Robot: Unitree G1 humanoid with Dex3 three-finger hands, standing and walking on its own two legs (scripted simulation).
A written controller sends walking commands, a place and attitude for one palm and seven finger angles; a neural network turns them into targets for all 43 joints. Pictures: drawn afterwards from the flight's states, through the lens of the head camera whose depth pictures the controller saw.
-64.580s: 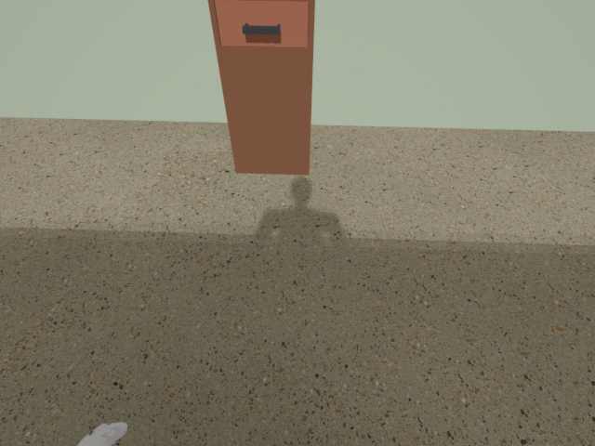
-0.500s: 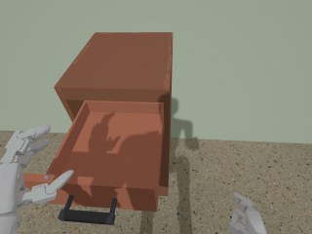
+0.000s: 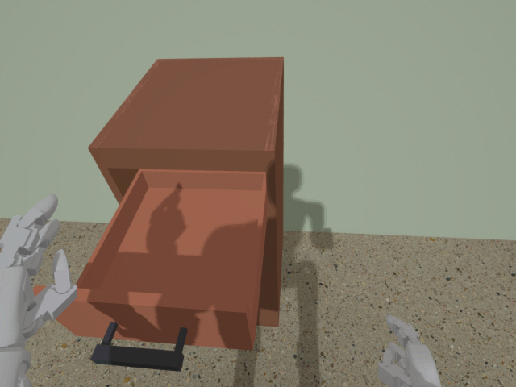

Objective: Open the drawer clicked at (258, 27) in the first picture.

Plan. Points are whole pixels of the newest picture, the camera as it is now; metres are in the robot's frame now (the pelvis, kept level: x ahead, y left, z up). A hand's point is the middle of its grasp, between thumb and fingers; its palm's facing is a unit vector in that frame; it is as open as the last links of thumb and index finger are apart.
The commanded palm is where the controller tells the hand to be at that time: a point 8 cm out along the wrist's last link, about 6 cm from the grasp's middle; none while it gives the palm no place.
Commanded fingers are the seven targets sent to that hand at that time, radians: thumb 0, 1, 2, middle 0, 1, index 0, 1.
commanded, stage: step back with the hand held close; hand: left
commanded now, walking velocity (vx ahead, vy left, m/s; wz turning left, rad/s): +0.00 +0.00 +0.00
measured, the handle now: (142, 344) +0.19 +0.22 -0.04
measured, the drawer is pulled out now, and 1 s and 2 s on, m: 0.30 0.30 0.30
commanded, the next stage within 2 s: stop stepping back and stand still in 1.06 s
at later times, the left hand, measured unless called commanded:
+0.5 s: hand (39, 311) +0.15 +0.26 +0.15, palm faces +0.25 -0.81 -0.53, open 7.4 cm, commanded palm +0.09 +0.31 +0.17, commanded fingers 0.00 0.90 0.90 -0.20 -0.30 -0.20 -0.30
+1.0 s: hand out of the picture +0.06 +0.26 +0.16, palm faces +0.33 -0.82 -0.46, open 7.4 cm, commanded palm -0.01 +0.30 +0.17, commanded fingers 0.00 0.90 0.90 -0.20 -0.30 -0.20 -0.30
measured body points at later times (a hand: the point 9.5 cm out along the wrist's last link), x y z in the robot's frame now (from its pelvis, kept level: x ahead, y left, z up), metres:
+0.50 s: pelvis -0.05 +0.03 -0.01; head -0.01 +0.04 +0.44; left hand +0.13 +0.30 +0.18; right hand +0.13 -0.21 -0.08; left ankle +0.00 +0.13 -0.74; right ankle -0.05 -0.10 -0.74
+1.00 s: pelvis -0.15 +0.03 -0.01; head -0.11 +0.04 +0.44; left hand +0.04 +0.30 +0.19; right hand +0.02 -0.20 -0.09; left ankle -0.07 +0.13 -0.74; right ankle -0.17 -0.09 -0.70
